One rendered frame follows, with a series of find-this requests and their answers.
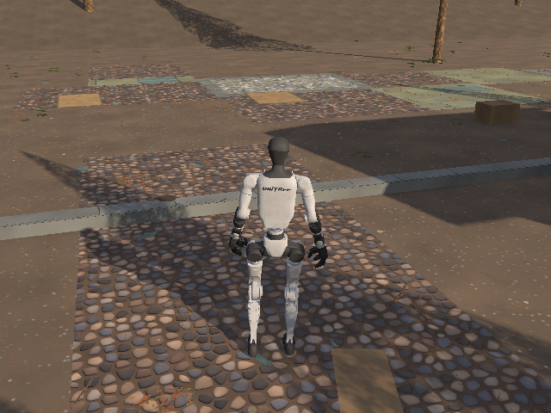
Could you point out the right robot upper arm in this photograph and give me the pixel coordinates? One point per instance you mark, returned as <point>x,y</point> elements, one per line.
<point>307,195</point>

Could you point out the left robot upper arm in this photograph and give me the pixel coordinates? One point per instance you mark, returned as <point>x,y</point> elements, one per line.
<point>246,192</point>

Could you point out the right robot hand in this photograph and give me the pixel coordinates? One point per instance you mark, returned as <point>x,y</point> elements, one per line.
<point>322,254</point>

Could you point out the robot right foot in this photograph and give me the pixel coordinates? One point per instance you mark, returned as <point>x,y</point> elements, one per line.
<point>288,347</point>

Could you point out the robot head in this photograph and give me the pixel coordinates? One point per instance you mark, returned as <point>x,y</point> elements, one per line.
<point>278,152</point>

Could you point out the robot right forearm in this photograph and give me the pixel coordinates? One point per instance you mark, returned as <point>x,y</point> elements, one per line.
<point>317,233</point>

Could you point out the left robot hand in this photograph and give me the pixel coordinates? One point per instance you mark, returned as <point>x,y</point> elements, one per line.
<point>234,242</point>

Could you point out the robot left forearm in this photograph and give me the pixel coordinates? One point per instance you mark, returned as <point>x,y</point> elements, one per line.
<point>237,227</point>

